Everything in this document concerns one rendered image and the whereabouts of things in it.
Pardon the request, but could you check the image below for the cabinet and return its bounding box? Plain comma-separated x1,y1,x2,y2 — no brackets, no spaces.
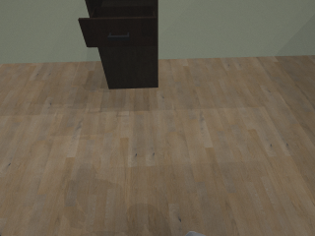
85,0,158,89

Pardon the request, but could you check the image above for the drawer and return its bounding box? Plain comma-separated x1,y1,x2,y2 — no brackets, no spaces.
78,5,157,48

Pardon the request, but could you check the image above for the handle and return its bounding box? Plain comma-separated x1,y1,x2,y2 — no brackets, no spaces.
107,32,130,41

